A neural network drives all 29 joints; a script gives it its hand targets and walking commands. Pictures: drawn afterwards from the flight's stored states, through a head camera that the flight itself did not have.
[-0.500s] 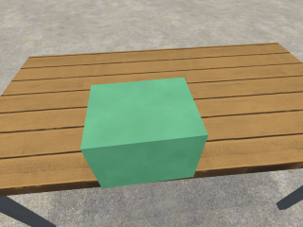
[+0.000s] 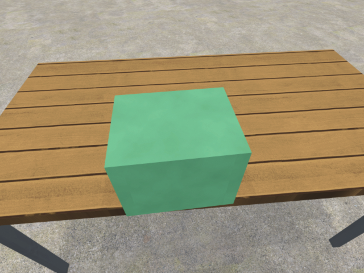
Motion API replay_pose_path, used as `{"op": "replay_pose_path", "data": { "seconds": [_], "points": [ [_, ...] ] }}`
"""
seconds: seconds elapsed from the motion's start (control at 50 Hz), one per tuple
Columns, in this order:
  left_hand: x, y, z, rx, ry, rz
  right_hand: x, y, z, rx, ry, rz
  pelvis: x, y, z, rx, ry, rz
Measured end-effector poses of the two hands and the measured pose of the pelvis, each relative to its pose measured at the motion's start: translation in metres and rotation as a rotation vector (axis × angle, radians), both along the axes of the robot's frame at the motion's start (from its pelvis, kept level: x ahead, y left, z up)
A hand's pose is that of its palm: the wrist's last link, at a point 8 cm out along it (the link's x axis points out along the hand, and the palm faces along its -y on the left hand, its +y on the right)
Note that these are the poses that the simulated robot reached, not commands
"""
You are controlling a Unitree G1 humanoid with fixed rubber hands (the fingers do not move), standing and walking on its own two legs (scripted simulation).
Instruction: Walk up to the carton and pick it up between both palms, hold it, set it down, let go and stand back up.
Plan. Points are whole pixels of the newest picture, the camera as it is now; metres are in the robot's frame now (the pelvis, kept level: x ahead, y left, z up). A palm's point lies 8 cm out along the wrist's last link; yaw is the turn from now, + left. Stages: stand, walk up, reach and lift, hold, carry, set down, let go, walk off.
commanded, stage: stand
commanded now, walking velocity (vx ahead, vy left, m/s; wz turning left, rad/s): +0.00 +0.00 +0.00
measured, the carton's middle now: (175, 151) +0.40 +0.04 +0.04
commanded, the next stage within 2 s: walk up in 0.54 s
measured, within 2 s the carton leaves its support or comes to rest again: neither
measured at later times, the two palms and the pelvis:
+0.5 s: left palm out of the picture -0.04 +0.20 -0.15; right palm out of the picture -0.04 -0.18 -0.15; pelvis -0.01 +0.01 +0.00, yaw +0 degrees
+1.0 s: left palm out of the picture +0.01 +0.23 -0.15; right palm out of the picture +0.02 -0.22 -0.15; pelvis -0.02 +0.00 -0.01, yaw +4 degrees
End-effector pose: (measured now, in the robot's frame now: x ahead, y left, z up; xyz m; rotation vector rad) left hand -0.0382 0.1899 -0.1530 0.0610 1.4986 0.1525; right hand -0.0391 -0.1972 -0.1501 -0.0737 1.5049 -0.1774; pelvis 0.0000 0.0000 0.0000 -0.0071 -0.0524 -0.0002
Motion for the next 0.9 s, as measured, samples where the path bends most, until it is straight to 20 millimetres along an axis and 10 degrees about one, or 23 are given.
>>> {"op": "replay_pose_path", "data": {
  "seconds": [0.68, 0.9],
  "points": [
    [0.005, 0.013, 0.002, 0.006, -0.019, -0.012, -0.007, 0.018, -0.001, 0.022, -0.010, -0.009, -0.003, 0.010, 0.000, 0.002, 0.028, 0.000],
    [0.029, 0.028, 0.000, 0.057, -0.109, -0.003, 0.027, -0.004, 0.002, -0.028, -0.107, 0.039, -0.008, 0.006, -0.005, -0.001, 0.036, 0.042]
  ]
}}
